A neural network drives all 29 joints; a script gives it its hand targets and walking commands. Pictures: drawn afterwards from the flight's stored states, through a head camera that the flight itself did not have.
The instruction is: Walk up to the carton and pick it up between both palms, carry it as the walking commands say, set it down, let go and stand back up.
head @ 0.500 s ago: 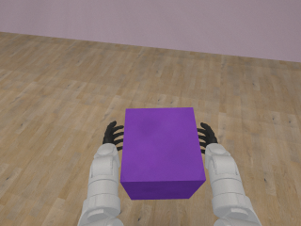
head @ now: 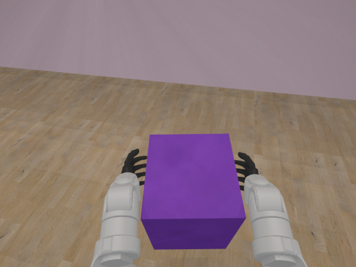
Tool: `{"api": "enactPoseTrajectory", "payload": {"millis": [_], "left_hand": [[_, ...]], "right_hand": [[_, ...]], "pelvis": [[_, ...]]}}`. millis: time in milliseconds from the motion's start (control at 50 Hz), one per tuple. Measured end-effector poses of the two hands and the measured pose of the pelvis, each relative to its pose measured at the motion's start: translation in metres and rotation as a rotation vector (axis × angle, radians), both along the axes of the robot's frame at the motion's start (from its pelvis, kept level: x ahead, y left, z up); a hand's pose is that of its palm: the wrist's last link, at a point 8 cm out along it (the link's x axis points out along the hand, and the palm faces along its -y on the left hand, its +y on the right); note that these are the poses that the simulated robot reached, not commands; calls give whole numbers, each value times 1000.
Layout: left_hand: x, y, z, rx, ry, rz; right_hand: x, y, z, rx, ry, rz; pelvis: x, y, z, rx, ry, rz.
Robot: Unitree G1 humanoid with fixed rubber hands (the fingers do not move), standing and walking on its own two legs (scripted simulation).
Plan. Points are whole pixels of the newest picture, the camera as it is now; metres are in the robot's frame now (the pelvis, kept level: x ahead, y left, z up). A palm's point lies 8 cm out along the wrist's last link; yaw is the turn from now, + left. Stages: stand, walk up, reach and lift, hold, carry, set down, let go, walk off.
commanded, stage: reach and lift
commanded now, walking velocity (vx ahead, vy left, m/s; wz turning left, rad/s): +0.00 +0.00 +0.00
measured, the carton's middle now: (189, 194) +0.31 +0.02 -0.03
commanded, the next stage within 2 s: hold in 1.34 s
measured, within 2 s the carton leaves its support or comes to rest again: neither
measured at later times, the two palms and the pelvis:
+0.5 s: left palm (137, 178) +0.30 +0.14 +0.06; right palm (259, 186) +0.30 -0.14 +0.04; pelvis +0.00 +0.00 +0.00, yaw +0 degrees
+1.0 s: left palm (135, 182) +0.29 +0.15 +0.05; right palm (258, 191) +0.29 -0.14 +0.04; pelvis +0.00 +0.00 +0.00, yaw +0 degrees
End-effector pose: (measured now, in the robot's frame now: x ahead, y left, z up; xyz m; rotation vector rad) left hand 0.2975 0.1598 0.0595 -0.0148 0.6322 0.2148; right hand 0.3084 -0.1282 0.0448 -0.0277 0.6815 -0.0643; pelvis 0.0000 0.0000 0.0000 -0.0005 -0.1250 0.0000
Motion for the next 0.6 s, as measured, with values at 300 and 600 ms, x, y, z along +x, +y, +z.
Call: {"api": "enactPoseTrajectory", "payload": {"millis": [300,600], "left_hand": [[4,-17,-5,-8,20,-59],[6,-14,-6,-12,18,-63]], "right_hand": [[-14,-17,-4,5,17,-70],[-13,-15,-3,4,14,-77]], "pelvis": [[-5,1,-1,-1,6,-5],[-1,1,-1,-3,9,1]]}}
